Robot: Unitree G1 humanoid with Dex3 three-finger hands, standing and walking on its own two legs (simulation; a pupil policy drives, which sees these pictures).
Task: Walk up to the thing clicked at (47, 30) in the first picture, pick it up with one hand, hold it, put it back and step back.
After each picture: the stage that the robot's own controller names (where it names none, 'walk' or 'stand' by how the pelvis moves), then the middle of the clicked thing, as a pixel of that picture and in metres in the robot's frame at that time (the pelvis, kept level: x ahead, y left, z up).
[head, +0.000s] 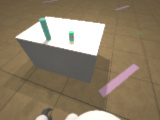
stand; (45, 30) +0.87 +0.60 +0.03
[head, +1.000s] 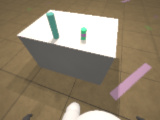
walk; (53, 27) +0.79 +0.44 +0.07
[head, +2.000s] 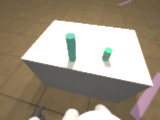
stand; (71, 49) +0.53 +0.18 +0.05
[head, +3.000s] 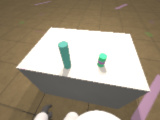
stand; (65, 56) +0.47 +0.24 +0.04
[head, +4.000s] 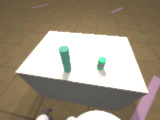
stand; (66, 60) +0.45 +0.23 +0.02
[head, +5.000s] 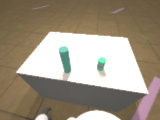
stand; (65, 61) +0.45 +0.23 +0.02
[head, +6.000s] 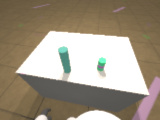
stand; (65, 61) +0.45 +0.23 +0.02
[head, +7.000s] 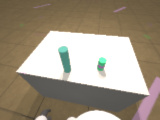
stand; (65, 61) +0.45 +0.23 +0.02
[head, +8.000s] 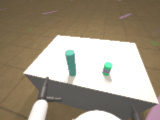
rise first; (71, 64) +0.44 +0.21 +0.03
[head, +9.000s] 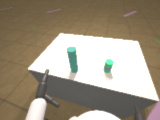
go down; (73, 61) +0.47 +0.20 +0.03
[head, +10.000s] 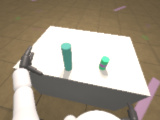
go down; (67, 58) +0.46 +0.19 +0.04
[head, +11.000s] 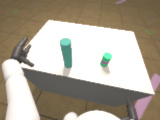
go down; (67, 55) +0.46 +0.19 +0.05
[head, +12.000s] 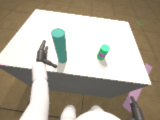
close in; (60, 48) +0.46 +0.20 +0.09
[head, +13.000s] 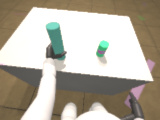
close; (57, 44) +0.49 +0.21 +0.10
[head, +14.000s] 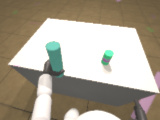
lift; (56, 62) +0.36 +0.23 +0.10
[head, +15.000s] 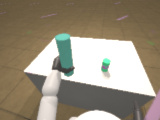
lift; (66, 58) +0.32 +0.17 +0.22
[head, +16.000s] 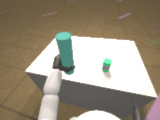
hold; (66, 56) +0.33 +0.16 +0.22
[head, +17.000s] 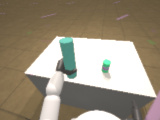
hold; (69, 60) +0.33 +0.15 +0.19
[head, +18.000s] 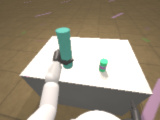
crouch; (65, 50) +0.39 +0.17 +0.22
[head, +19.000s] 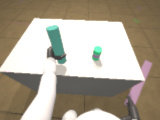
lower; (58, 47) +0.48 +0.20 +0.11
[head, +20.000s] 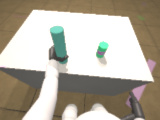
lower; (60, 47) +0.47 +0.19 +0.10
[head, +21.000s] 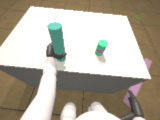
lower; (58, 45) +0.48 +0.19 +0.10
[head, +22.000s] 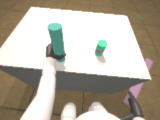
lower; (58, 45) +0.48 +0.19 +0.10
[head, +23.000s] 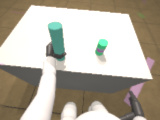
lower; (58, 44) +0.48 +0.19 +0.10
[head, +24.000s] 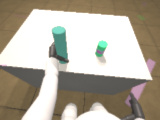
withdraw; (61, 48) +0.47 +0.18 +0.10
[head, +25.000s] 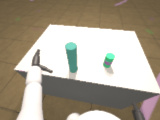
sink last; (72, 59) +0.43 +0.16 +0.07
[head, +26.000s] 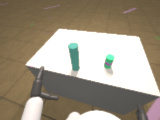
stand; (74, 58) +0.46 +0.18 +0.06
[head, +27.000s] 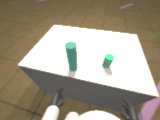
stand; (72, 58) +0.44 +0.18 +0.06
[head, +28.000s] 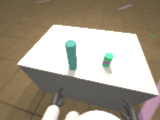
stand; (71, 57) +0.45 +0.18 +0.07
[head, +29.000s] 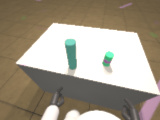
stand; (71, 56) +0.45 +0.18 +0.08
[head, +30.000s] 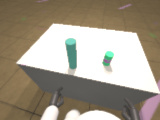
stand; (72, 55) +0.45 +0.18 +0.09
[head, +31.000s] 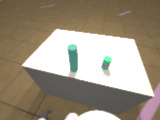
stand; (73, 59) +0.46 +0.18 +0.04
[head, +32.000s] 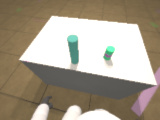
walk; (74, 51) +0.48 +0.16 +0.04
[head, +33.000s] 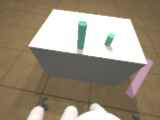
walk; (81, 36) +0.65 +0.15 +0.04
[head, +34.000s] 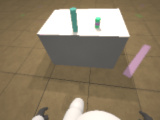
walk; (74, 21) +0.96 +0.31 +0.05
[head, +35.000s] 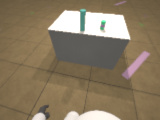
stand; (82, 21) +1.11 +0.20 +0.04
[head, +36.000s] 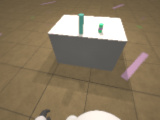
stand; (81, 24) +1.11 +0.21 +0.02
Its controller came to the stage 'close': yes
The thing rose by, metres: 0.21
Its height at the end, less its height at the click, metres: +0.00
